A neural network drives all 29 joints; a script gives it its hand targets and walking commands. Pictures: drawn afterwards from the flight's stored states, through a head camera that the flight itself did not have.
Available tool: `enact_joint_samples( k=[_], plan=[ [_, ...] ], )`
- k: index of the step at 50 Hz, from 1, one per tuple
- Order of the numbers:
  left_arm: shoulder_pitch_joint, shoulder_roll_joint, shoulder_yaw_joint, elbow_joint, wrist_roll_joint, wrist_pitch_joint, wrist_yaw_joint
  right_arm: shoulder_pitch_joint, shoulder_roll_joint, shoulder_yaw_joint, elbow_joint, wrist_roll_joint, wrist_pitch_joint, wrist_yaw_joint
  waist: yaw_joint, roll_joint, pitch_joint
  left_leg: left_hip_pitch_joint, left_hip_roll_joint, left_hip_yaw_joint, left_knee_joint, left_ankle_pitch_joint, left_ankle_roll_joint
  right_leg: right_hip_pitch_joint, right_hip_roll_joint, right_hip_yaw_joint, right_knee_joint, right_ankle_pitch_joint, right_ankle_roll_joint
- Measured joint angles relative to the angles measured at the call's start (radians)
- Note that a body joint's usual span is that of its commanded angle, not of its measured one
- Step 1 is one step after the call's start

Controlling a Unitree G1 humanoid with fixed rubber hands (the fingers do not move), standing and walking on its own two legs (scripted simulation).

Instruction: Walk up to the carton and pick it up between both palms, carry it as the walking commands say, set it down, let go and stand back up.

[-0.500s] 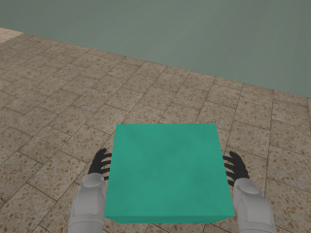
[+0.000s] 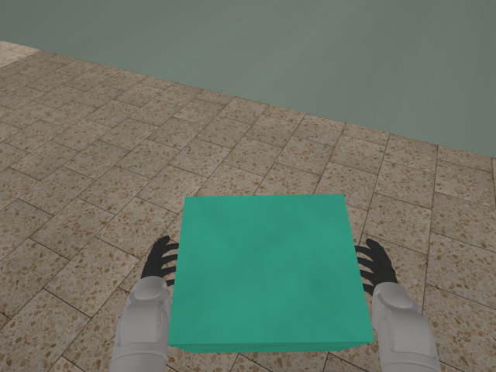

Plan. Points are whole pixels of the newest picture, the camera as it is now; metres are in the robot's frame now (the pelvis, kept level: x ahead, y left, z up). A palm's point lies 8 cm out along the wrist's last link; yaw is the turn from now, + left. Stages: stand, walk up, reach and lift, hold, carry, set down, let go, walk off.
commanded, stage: carry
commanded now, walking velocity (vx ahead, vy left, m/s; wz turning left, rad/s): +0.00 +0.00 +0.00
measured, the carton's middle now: (264, 276) +0.33 +0.00 -0.06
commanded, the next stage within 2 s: none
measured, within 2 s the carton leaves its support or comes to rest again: neither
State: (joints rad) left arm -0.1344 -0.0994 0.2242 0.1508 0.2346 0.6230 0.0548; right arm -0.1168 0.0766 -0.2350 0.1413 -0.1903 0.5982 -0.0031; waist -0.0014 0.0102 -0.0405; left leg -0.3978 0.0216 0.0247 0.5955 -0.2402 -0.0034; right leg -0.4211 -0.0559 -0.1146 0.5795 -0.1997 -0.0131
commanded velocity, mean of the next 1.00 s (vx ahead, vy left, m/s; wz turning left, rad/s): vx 0.00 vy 0.00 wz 0.00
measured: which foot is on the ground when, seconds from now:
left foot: down 0.00-1.00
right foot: down 0.00-1.00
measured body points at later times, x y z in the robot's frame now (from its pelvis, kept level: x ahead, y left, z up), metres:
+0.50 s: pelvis +0.00 +0.00 +0.00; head +0.02 +0.00 +0.45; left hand +0.28 +0.19 +0.00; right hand +0.29 -0.19 +0.00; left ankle +0.04 +0.12 -0.73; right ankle +0.06 -0.11 -0.73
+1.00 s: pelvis +0.00 +0.00 +0.00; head +0.01 -0.01 +0.45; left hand +0.28 +0.18 +0.01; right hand +0.29 -0.19 +0.00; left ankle +0.04 +0.12 -0.73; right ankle +0.06 -0.11 -0.73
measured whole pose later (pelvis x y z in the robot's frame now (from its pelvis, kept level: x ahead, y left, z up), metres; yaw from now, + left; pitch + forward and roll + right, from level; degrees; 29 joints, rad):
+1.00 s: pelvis +0.00 +0.00 +0.00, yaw +1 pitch +2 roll +0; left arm -0.14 -0.11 0.24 0.15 0.23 0.61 0.06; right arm -0.13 0.08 -0.24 0.16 -0.19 0.58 0.00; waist -0.01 0.00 -0.02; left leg -0.40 0.02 0.01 0.58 -0.23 -0.01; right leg -0.41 -0.06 -0.13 0.57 -0.19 -0.02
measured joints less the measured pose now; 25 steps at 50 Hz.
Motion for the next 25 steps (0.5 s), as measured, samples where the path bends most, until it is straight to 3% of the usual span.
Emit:
enact_joint_samples(
  k=[25],
  plan=[
    [0.004, -0.010, 0.010, -0.009, -0.005, -0.016, 0.007, -0.009, 0.001, -0.005, 0.006, 0.004, -0.018, 0.002, -0.006, -0.002, 0.022, -0.003, 0.000, -0.007, 0.001, 0.002, -0.003, 0.000, 0.000, -0.007, 0.000, 0.000, -0.003]
  ],
)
